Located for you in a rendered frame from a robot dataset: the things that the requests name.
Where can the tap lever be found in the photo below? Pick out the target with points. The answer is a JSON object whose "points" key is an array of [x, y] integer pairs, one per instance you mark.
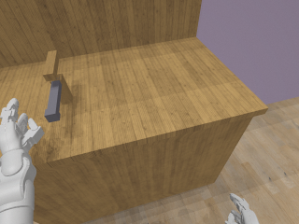
{"points": [[52, 113]]}

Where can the robot left forearm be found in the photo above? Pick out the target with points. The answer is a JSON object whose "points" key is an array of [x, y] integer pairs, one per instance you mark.
{"points": [[17, 190]]}

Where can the counter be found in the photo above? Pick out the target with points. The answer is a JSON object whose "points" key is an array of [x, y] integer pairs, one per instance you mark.
{"points": [[147, 111]]}

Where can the robot right hand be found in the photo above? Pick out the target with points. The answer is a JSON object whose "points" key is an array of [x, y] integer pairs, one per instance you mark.
{"points": [[246, 215]]}

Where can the robot left hand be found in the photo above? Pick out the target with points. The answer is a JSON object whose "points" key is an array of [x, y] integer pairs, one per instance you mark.
{"points": [[15, 135]]}

